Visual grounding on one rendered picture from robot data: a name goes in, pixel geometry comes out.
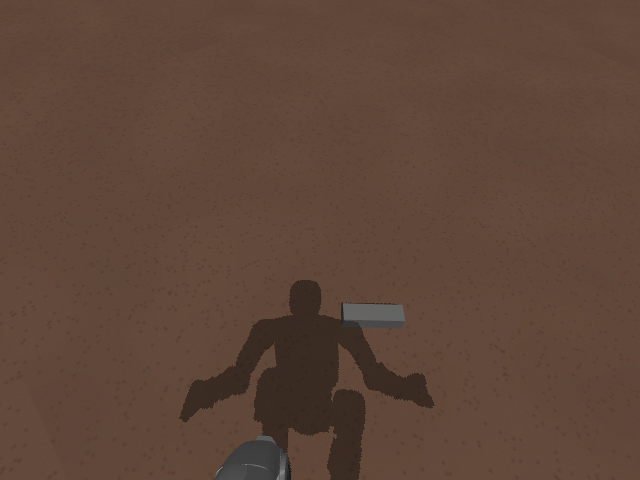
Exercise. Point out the carton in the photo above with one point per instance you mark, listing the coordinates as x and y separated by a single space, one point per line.
372 315

